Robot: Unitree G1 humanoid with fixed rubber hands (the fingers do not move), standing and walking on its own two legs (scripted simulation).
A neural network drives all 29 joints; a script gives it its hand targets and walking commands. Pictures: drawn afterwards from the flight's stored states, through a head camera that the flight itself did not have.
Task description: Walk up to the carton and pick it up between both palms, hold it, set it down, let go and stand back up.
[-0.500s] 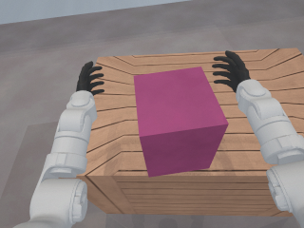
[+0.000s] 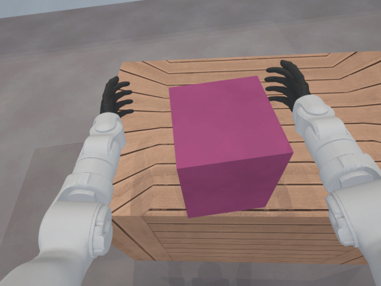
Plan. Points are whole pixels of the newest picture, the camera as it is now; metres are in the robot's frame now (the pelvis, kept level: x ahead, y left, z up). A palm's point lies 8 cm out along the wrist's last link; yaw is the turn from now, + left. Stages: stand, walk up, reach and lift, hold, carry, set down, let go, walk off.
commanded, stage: reach and lift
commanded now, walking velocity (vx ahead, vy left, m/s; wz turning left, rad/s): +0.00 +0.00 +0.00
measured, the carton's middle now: (220, 151) +0.43 -0.01 +0.01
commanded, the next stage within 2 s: none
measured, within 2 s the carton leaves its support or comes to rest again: leaves its support in 0.88 s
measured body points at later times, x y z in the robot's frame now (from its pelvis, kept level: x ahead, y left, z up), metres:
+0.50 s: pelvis +0.00 +0.00 -0.01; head +0.12 -0.01 +0.42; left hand +0.46 +0.21 +0.04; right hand +0.51 -0.15 +0.06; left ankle +0.01 +0.15 -0.73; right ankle +0.01 -0.09 -0.73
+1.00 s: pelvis +0.00 +0.00 -0.01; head +0.12 -0.01 +0.43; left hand +0.46 +0.17 +0.03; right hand +0.50 -0.12 +0.06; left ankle +0.01 +0.15 -0.73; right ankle +0.01 -0.09 -0.73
